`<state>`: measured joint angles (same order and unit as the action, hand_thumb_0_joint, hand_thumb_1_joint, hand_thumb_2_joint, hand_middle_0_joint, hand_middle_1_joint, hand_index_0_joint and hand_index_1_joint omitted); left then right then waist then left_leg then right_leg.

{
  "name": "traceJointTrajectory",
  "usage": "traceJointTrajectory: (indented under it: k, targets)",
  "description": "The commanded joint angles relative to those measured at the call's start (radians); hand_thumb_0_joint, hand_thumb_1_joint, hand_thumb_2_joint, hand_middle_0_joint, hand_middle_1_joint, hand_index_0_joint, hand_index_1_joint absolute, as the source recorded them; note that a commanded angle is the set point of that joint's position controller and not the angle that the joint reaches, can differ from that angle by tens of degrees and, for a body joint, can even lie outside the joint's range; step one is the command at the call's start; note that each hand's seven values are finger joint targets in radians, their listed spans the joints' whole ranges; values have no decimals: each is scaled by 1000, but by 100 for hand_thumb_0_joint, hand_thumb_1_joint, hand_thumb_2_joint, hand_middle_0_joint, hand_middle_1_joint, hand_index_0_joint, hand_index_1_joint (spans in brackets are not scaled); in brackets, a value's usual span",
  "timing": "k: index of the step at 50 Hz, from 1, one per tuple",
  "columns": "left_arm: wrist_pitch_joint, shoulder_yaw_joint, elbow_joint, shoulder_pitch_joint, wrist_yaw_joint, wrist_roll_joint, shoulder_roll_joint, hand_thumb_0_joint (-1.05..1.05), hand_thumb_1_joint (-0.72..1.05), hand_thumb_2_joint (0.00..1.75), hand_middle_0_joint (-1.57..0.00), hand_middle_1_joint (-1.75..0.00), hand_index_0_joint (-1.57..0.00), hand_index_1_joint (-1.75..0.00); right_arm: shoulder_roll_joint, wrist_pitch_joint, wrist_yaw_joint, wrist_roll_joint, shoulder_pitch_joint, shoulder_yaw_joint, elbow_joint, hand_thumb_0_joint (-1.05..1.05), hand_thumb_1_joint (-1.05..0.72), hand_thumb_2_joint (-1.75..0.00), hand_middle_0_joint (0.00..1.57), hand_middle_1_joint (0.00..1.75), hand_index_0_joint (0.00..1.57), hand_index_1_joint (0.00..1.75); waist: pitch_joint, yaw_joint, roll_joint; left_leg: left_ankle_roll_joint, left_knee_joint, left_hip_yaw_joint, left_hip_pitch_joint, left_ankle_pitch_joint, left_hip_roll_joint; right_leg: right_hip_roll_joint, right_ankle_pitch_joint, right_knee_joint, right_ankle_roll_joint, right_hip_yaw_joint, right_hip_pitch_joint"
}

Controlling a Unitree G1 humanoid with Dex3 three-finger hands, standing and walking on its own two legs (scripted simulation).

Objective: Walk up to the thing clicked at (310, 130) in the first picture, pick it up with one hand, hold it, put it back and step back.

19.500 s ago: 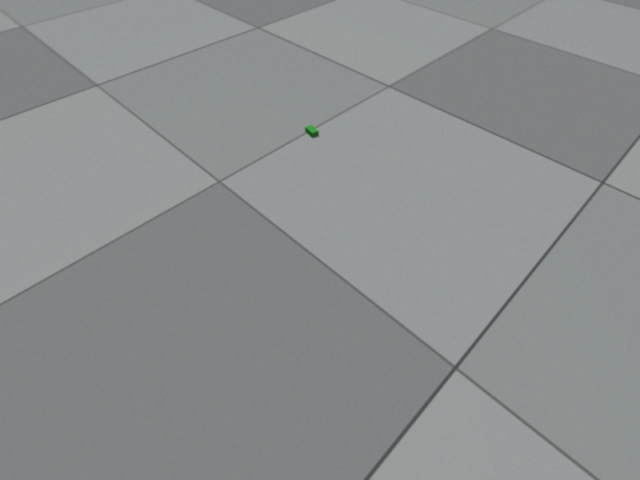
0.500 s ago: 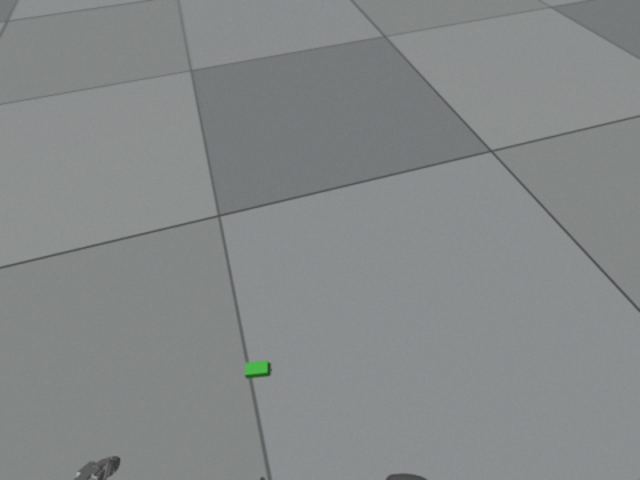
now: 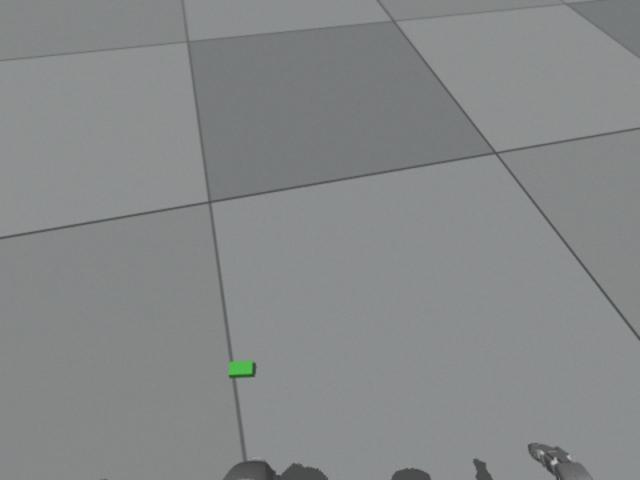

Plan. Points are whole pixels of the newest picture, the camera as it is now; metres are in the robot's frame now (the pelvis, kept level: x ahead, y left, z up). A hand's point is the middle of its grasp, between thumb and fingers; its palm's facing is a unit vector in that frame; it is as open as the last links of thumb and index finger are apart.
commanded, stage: walk up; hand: left
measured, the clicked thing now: (241, 369) +0.48 +0.23 -0.74
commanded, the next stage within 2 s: none
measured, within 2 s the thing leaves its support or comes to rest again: neither
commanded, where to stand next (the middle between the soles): +0.10 +0.00 m, yaw +0 degrees
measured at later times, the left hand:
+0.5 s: hand out of the picture +0.09 +0.26 -0.13, palm faces +0.02 -0.94 -0.33, open 7.4 cm
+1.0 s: hand out of the picture +0.05 +0.27 -0.13, palm faces +0.04 -0.94 -0.33, open 7.4 cm
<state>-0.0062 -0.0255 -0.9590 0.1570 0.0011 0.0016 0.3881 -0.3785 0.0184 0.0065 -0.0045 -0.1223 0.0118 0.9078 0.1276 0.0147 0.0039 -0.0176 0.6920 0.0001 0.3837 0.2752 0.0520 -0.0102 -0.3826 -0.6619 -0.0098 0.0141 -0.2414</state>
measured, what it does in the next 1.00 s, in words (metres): stands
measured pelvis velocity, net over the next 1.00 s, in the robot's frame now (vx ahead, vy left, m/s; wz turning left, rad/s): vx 0.00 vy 0.01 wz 0.04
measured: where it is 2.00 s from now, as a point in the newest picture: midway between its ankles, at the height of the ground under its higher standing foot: outside the picture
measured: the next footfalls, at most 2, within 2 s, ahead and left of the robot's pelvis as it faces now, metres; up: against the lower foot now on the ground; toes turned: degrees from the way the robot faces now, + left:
right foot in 1.60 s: +0.19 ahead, -0.11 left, +0.00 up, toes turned +2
left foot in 1.92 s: +0.04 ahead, +0.11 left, +0.00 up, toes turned +5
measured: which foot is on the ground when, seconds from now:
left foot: down 0.00-1.00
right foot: down 0.00-1.00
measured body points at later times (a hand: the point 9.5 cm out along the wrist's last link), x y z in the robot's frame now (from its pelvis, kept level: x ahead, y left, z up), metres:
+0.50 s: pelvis +0.00 +0.00 +0.03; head +0.01 +0.01 +0.47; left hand +0.09 +0.31 -0.10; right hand +0.08 -0.29 -0.10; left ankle +0.06 +0.13 -0.72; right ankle -0.02 -0.13 -0.72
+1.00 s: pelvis +0.00 +0.01 +0.03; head +0.01 +0.01 +0.48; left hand +0.04 +0.31 -0.11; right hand +0.11 -0.28 -0.10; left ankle +0.06 +0.13 -0.72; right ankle -0.02 -0.13 -0.72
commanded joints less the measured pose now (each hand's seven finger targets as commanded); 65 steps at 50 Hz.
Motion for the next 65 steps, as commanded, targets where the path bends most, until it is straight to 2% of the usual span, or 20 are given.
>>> traceJointTrajectory:
  k: [1,4,7,13,17,29,50,51,52,53,54,55,56,57,59,61,62,63,64,65]
  targets:
    - [38,-39,42,-59,-8,2,240,0,90,90,-20,-30,-20,-30,-214,12,5,-1,26,58,-3,0,-90,-90,20,30,20,30,-154,-31,-12,56,-128,-75,-231,-184,37,-166,290,186,90,-162,-94]
    - [40,-33,-3,-61,-8,-5,227,0,90,90,-20,-30,-20,-30,-198,12,-9,-5,68,44,23,0,-90,-90,20,30,20,30,-144,-21,63,73,-166,-82,-228,-219,58,-136,220,249,57,-129,-55]
    - [44,-32,-21,-87,-7,-2,223,0,90,90,-20,-30,-20,-30,-194,11,-11,-6,71,36,64,0,-90,-90,20,30,20,30,-156,-23,67,54,-200,-67,-245,-253,48,-144,291,277,54,-125,3]
    - [34,-29,-60,-130,-5,1,207,0,90,90,-20,-30,-20,-30,-191,9,-12,1,102,28,129,0,-90,-90,20,30,20,30,-137,-16,49,33,-297,-85,-266,-242,58,-136,197,368,39,-106,34]
    - [31,-29,-84,-117,-2,2,199,0,90,90,-20,-30,-20,-30,-193,14,-11,3,111,23,156,0,-90,-90,20,30,20,30,-156,-5,15,33,-338,-91,-270,-258,67,-127,225,380,34,-81,94]
    - [26,-29,-119,-102,4,-5,184,0,90,90,-20,-30,-20,-30,-196,15,-11,11,113,30,175,0,-90,-90,20,30,20,30,-150,-9,-59,37,-435,-142,-188,-68,87,-110,154,394,33,-54,144]
    - [33,-28,-131,-72,-2,-9,178,0,90,90,-20,-30,-20,-30,-180,5,-10,5,111,34,176,0,-90,-90,20,30,20,30,-151,-20,-15,33,-390,-124,-234,-188,69,-120,201,418,22,-48,110]
    - [41,-49,-98,0,11,-27,218,0,90,90,-20,-30,-20,-30,-236,6,-26,22,25,68,145,0,-90,-90,20,30,20,30,-222,-18,-11,70,-351,-89,-241,246,7,-76,-178,391,60,-31,138]
    - [40,-56,-103,21,15,-39,230,0,90,90,-20,-30,-20,-30,-243,2,-34,33,26,77,140,0,-90,-90,20,30,20,30,-150,-7,-4,68,-332,-95,-147,397,0,-92,-343,392,80,-76,101]
    - [40,-65,-93,39,16,-44,238,0,90,90,-20,-30,-20,-30,-236,-4,-38,39,67,80,115,0,-90,-90,20,30,20,30,-60,14,12,56,-291,-80,-23,376,-16,-123,-405,418,99,-125,90]
    - [43,-75,-79,57,13,-45,250,0,90,90,-20,-30,-20,-30,-199,-5,-43,38,94,77,89,0,-90,-90,20,30,20,30,-1,34,94,45,-181,-33,72,233,-32,-189,-395,481,133,-196,132]
    - [51,-86,-67,68,6,-44,268,0,90,90,-20,-30,-20,-30,-173,1,-47,42,108,77,71,0,-90,-90,20,30,20,30,36,50,156,22,-63,9,142,64,-31,-277,-297,550,174,-280,187]
    - [60,-89,-52,92,3,-45,264,0,90,90,-20,-30,-20,-30,-175,9,-46,46,119,81,52,0,-90,-90,20,30,20,30,42,60,127,16,-22,-17,181,53,-4,-304,-65,534,200,-292,242]
    - [64,-95,-38,83,4,-48,275,0,90,90,-20,-30,-20,-30,-181,15,-49,43,97,84,41,0,-90,-90,20,30,20,30,-5,44,115,26,-11,-29,173,96,13,-314,41,509,217,-274,278]
    - [61,-97,10,9,12,-50,288,0,90,90,-20,-30,-20,-30,-174,21,-58,36,28,89,30,0,-90,-90,20,30,20,30,-57,2,152,37,-91,-25,18,142,33,-290,-67,475,202,-199,182]
    - [43,-72,51,-72,21,-38,225,0,90,90,-20,-30,-20,-30,-173,34,-47,35,-113,106,84,0,-90,-90,20,30,20,30,-61,-82,101,30,-294,48,-278,-42,-35,-175,108,263,133,-38,7]
    - [33,-52,55,-28,20,-29,165,0,90,90,-20,-30,-20,-30,-209,40,-31,44,-163,122,100,0,-90,-90,20,30,20,30,-89,-96,-25,38,-352,-16,-436,-81,-18,-95,188,56,88,52,-119]
    - [27,-37,68,12,18,-15,108,0,90,90,-20,-30,-20,-30,-325,46,-18,54,-218,147,85,0,-90,-90,20,30,20,30,-113,-106,-289,131,-462,-421,-486,-39,234,45,-72,-205,23,81,-301]
    - [20,-64,45,39,3,-20,195,0,90,90,-20,-30,-20,-30,-379,51,-17,34,-210,158,62,0,-90,-90,20,30,20,30,-113,-94,-204,246,-464,-561,-397,-35,337,11,-224,-288,49,-84,-269]
    - [21,-59,34,57,0,-12,218,0,90,90,-20,-30,-20,-30,-334,52,-12,28,-162,144,44,0,-90,-90,20,30,20,30,-89,-60,-112,264,-417,-466,-346,-188,314,-11,-188,-358,49,-132,-248]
